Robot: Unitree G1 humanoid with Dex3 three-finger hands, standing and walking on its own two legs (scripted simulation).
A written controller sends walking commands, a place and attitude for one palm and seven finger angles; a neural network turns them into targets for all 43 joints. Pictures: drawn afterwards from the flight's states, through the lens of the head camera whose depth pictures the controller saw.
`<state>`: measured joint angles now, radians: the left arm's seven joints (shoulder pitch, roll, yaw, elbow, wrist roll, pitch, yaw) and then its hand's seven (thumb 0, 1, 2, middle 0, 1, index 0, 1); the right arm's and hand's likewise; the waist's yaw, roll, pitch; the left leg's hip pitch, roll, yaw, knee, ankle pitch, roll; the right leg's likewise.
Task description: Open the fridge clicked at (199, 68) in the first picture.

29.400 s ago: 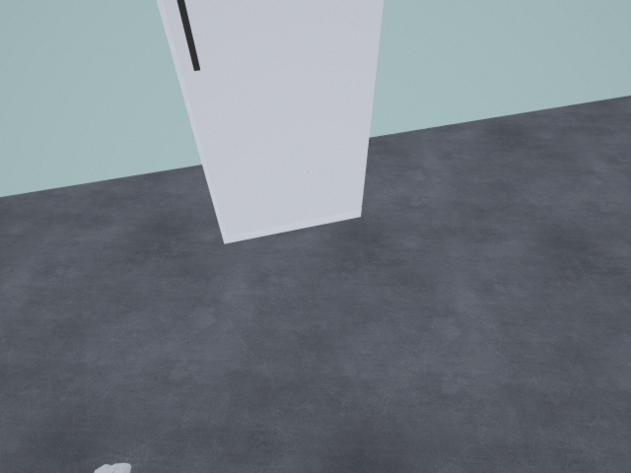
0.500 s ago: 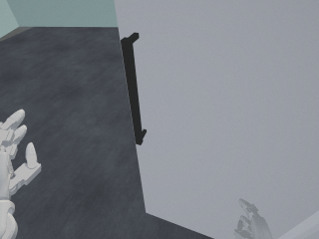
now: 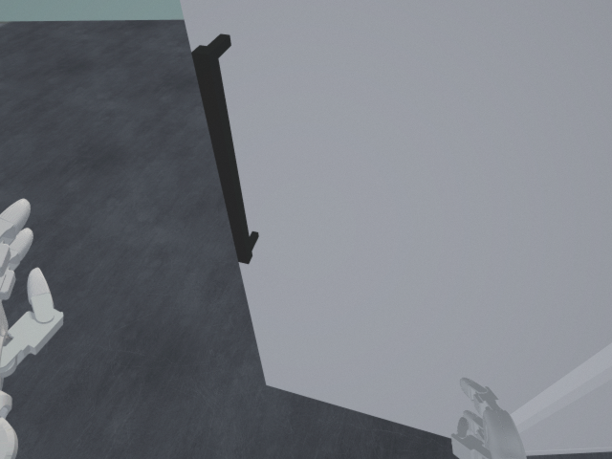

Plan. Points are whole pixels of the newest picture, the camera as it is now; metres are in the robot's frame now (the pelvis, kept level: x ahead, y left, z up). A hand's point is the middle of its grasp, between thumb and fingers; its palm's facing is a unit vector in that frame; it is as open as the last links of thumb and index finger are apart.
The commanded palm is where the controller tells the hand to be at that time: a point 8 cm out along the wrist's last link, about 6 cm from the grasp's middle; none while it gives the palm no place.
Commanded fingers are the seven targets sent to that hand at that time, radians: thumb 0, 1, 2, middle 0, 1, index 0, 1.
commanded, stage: step back with the hand held close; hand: left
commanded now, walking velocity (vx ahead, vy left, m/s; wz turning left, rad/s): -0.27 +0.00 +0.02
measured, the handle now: (235, 172) +0.40 +0.13 +0.18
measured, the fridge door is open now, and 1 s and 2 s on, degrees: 72 72 72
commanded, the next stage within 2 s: stop stepping back and stand still in 1.04 s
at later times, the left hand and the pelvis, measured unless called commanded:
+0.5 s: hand out of the picture +0.13 +0.28 +0.16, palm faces +0.47 -0.79 -0.39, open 7.4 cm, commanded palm +0.06 +0.32 +0.18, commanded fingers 0.00 0.90 0.90 -0.20 -0.30 -0.20 -0.30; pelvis -0.07 +0.02 -0.02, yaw +2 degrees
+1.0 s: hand out of the picture +0.05 +0.26 +0.17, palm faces +0.30 -0.82 -0.48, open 7.4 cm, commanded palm -0.01 +0.31 +0.18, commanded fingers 0.00 0.90 0.90 -0.20 -0.30 -0.20 -0.30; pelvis -0.16 +0.02 -0.01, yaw -2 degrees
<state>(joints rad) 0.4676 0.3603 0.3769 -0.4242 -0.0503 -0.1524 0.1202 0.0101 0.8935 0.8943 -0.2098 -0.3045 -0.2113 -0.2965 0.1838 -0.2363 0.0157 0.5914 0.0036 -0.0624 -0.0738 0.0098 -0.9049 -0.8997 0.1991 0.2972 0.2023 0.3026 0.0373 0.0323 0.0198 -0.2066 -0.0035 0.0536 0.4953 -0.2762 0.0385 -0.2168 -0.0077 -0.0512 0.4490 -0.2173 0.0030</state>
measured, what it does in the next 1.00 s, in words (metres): walks backwards: right foot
